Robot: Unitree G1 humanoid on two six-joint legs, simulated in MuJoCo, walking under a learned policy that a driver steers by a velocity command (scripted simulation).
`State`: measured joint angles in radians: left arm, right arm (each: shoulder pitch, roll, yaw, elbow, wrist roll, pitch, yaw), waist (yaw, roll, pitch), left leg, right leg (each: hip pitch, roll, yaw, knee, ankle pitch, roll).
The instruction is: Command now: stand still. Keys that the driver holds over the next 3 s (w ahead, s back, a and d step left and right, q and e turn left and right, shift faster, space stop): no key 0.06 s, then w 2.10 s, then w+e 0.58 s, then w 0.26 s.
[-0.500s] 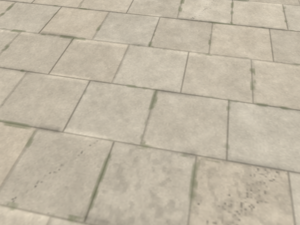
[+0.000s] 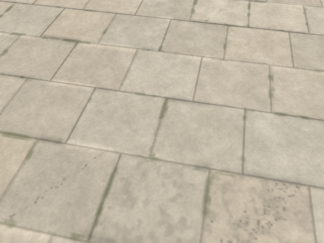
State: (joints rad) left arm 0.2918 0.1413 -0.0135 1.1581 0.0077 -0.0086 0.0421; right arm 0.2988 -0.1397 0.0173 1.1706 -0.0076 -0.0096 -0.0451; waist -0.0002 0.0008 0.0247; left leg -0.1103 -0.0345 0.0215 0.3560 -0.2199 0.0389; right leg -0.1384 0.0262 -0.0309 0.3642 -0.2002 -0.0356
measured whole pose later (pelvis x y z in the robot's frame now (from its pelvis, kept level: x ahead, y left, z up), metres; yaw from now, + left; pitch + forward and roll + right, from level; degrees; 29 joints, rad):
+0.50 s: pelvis +0.10 -0.05 -0.01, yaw +0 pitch +0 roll +0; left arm 0.28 0.19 0.05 1.02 0.02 -0.09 0.00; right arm 0.45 -0.19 -0.05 1.14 -0.02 -0.05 -0.01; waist -0.01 0.04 0.00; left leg -0.21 0.00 -0.01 0.81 -0.44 0.07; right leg -0.23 0.03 -0.09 0.52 -0.29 -0.07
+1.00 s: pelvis +0.37 -0.03 -0.02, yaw -1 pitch -1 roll +1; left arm 0.37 0.18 0.03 1.06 0.01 -0.08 0.00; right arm 0.16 -0.21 -0.06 0.98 -0.02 -0.07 0.01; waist 0.02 -0.01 0.07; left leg -0.34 -0.07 0.13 0.52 -0.18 0.12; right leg -0.26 0.01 0.00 1.20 -0.35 -0.10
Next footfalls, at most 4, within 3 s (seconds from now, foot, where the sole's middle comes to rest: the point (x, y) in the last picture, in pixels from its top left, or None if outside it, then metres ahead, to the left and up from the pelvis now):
0.44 right None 0.12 -0.13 -0.78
0.88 left None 0.48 0.02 -0.78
1.44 right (201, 186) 0.79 -0.15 -0.78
2.00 left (164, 136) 1.10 0.02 -0.78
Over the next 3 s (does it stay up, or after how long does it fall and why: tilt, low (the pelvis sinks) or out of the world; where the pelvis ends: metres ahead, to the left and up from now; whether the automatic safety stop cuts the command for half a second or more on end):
stays up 1.46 -0.13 -0.01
